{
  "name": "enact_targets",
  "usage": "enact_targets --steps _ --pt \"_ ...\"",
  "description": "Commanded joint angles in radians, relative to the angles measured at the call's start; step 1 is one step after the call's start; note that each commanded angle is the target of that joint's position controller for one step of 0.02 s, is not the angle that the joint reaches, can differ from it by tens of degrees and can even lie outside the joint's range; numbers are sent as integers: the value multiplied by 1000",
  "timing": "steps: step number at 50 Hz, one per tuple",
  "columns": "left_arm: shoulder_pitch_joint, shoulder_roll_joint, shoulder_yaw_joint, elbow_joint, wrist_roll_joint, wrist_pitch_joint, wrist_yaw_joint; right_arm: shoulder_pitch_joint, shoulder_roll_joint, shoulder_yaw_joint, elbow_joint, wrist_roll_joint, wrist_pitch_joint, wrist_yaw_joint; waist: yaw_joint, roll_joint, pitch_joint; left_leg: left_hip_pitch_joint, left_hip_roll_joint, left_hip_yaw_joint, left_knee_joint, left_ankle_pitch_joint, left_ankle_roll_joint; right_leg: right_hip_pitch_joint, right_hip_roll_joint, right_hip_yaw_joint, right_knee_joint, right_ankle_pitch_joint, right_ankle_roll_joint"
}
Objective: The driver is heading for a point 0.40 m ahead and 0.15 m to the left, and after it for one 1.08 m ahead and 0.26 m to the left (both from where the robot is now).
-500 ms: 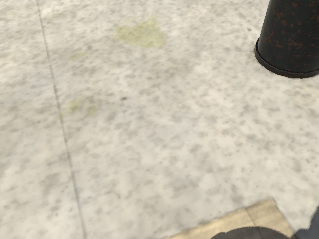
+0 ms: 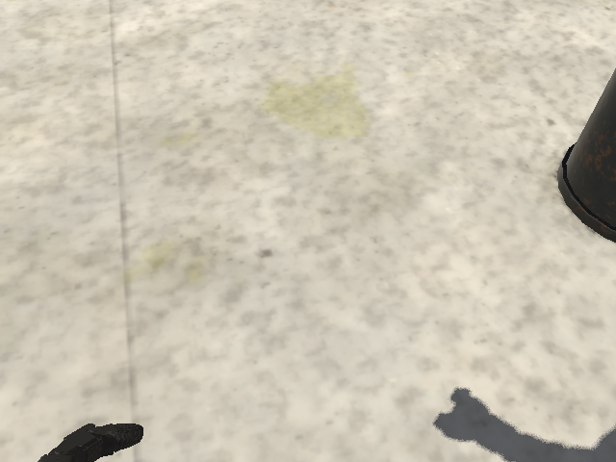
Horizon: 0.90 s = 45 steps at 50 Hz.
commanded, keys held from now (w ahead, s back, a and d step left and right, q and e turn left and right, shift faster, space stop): w+q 0.44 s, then q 0.14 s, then no key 0.42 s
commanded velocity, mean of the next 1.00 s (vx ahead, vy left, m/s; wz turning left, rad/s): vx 0.33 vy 0.00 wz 0.45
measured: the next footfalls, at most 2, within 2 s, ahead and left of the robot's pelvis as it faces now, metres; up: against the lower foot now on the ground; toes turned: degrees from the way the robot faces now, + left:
right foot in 0.10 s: +0.23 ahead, -0.14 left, +0.00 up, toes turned +7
left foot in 0.60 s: +0.43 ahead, +0.18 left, +0.00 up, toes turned +25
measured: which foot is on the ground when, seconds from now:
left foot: down 0.00-0.10, up 0.12-0.58, down 0.60-1.00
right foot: up 0.00-0.08, down 0.10-0.60, up 0.62-1.00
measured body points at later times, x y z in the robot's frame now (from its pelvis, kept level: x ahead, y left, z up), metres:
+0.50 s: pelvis +0.25 -0.01 +0.00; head +0.29 +0.00 +0.44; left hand +0.18 +0.27 -0.13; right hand +0.53 -0.17 -0.09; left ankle +0.37 +0.19 -0.69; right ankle +0.19 -0.14 -0.74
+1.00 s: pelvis +0.38 +0.07 -0.01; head +0.40 +0.08 +0.44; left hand +0.38 +0.37 -0.13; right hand +0.64 -0.09 -0.11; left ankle +0.40 +0.17 -0.74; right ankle +0.48 -0.06 -0.73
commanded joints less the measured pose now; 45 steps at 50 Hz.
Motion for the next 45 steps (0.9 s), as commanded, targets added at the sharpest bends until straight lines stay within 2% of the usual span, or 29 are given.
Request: enact_targets --steps 1,3,4,5,6,7,8,9,10,11,13,16,19,22,25,27,28,29,30,31,32,33,34,35,36,37,39,42,45 --pt "-86 107 29 -97 -7 -31 -14 27 -151 -39 -54 2 1 -12 19 139 -20 -7 252 -241 -18 171 132 119 47 -20 -73 -44 -15" --pt "-5 128 42 -82 -10 -42 -16 -3 -147 -40 -70 0 8 -15 72 168 -41 2 242 -276 57 203 108 237 53 -35 -123 -101 -47" --pt "93 155 56 -61 -1 -47 -10 -19 -117 -30 -84 -4 8 -13 120 160 -99 -36 195 -250 160 241 78 397 26 -28 -142 -100 -79" --pt "249 212 72 -47 14 -48 -1 -33 -59 -8 -109 -17 2 -8 189 65 -229 -163 131 -161 427 144 38 653 -139 117 -122 -134 -146" --pt "350 286 92 -15 23 -32 -2 109 -7 9 -135 8 -8 -8 136 -273 -349 -521 -2 -27 730 -278 -26 985 -362 545 -180 -287 -308" --pt "342 202 75 -23 3 -26 -6 118 -105 -5 -114 17 -10 -10 147 -229 -302 -664 79 -45 891 -317 -39 968 -392 664 -223 -467 -308" --pt "304 137 58 -38 0 -20 -3 23 -162 -21 -121 11 -3 -10 171 -113 -179 -698 115 -37 944 -221 -48 854 -349 514 -235 -452 -262" --pt "253 120 49 -45 7 -12 -3 -33 -154 -23 -133 0 4 -11 155 -33 -104 -667 150 -4 935 -141 -56 727 -304 378 -251 -337 -233" --pt "218 101 42 -39 9 -7 -5 -67 -141 -25 -148 -10 5 -7 135 -25 -47 -646 175 3 893 -90 -60 629 -262 289 -278 -240 -223" --pt "201 89 36 -35 15 -7 -5 -66 -123 -27 -154 -5 10 0 111 -52 -25 -603 201 9 864 -61 -59 561 -230 210 -306 -187 -210" --pt "197 91 40 -21 10 -13 -9 -59 -85 -22 -163 5 23 8 96 -80 -11 -572 215 41 832 -31 -64 504 -202 107 -351 -116 -215" --pt "211 131 54 8 7 -20 -9 -108 -68 -18 -192 -4 32 9 94 -51 3 -617 228 43 747 46 -80 511 -216 12 -378 20 -234" --pt "218 152 59 29 7 -11 -2 -166 -61 -13 -205 -3 28 20 109 -40 6 -617 229 64 598 183 -82 545 -205 -89 -381 72 -216" --pt "242 173 62 48 1 1 4 -272 -45 -4 -231 -4 20 40 149 -33 36 -577 216 118 435 290 -68 564 -198 -171 -378 62 -193" --pt "249 200 66 60 -11 23 12 -334 -48 -6 -264 -9 17 60 156 -39 62 -514 181 187 318 261 -51 597 -204 -234 -308 261 -167" --pt "242 230 74 59 -25 37 20 -307 -80 -22 -274 -14 20 69 126 -74 23 -428 133 227 278 179 -21 636 -211 -259 -205 478 -143" --pt "232 244 80 54 -34 42 25 -249 -105 -35 -264 -17 22 70 90 -91 -13 -351 98 248 255 143 1 644 -207 -268 -115 595 -131" --pt "214 244 80 46 -42 48 29 -122 -143 -58 -233 -17 24 67 18 -76 -73 -198 60 256 178 195 31 619 -184 -286 44 617 -108" --pt "236 212 69 43 -38 44 28 -5 -195 -84 -207 -21 27 49 -43 -20 -140 30 65 205 102 369 72 488 -135 -301 266 454 -62" --pt "290 71 26 7 36 37 15 18 -280 -89 -206 -25 32 20 27 260 -232 329 328 -114 201 881 154 161 -34 -288 614 -516 -14" --pt "385 101 8 -6 12 21 0 -35 -309 -74 -268 -47 18 28 64 322 -472 514 568 -559 131 916 390 -36 81 -88 906 -791 16" --pt "289 198 32 7 -15 22 -5 -44 -222 -56 -272 -48 20 35 -4 130 -472 431 499 -422 97 861 332 -39 18 6 917 -674 10" --pt "228 188 27 -13 -24 27 -3 -93 -177 -39 -257 -32 17 37 17 103 -343 326 445 -279 95 809 282 -76 -17 -21 851 -602 2" --pt "212 164 23 0 -9 37 10 -132 -146 -29 -250 -19 17 35 47 26 -253 192 391 -208 74 747 234 -60 -52 -30 771 -548 9" --pt "209 171 27 -2 -2 53 19 -165 -133 -23 -246 -18 19 33 75 45 -205 71 368 -172 45 720 221 -7 -67 -27 715 -515 13" --pt "231 174 32 5 -5 71 21 -187 -140 -21 -242 -30 20 32 105 67 -181 -38 349 -136 11 702 212 73 -66 -34 691 -495 13" --pt "268 141 26 19 0 90 30 -212 -149 -23 -228 -44 11 30 132 93 -175 -137 327 -75 -20 721 214 151 -50 -54 612 -460 24" --pt "238 108 18 19 9 101 39 -225 -139 -20 -204 -43 14 17 129 108 -180 -158 304 -26 -34 640 197 183 -44 -54 455 -391 35" --pt "179 98 14 13 4 112 38 -235 -126 -13 -188 -45 30 7 102 138 -155 -185 286 -27 -70 335 173 233 -44 -54 305 -322 30"
Velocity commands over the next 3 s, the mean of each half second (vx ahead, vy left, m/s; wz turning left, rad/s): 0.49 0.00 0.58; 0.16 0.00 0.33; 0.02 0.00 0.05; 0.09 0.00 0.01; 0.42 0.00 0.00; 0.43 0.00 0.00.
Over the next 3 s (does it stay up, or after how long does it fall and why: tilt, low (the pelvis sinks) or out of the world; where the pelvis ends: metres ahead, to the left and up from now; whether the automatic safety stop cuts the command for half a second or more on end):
stays up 0.92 0.29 -0.02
